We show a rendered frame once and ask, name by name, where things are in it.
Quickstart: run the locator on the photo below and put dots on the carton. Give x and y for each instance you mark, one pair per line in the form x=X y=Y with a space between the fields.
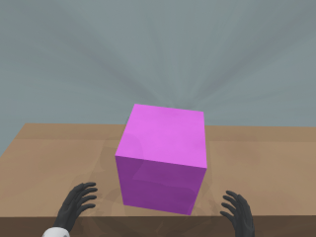
x=161 y=158

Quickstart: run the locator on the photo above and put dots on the robot left forearm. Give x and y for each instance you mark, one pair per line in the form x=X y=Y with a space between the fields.
x=56 y=232

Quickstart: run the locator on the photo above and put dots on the right robot hand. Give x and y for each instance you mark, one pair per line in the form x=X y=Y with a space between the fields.
x=242 y=220

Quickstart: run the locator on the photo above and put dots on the pedestal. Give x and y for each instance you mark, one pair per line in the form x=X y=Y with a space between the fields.
x=272 y=167

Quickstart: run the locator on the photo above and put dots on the left robot hand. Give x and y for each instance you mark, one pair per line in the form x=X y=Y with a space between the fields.
x=72 y=206

